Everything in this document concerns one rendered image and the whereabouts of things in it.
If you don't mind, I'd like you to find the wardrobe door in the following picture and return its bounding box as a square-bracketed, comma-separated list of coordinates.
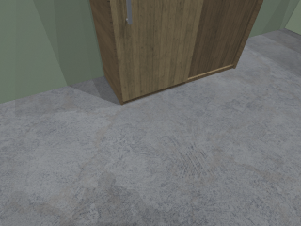
[188, 0, 259, 78]
[110, 0, 204, 102]

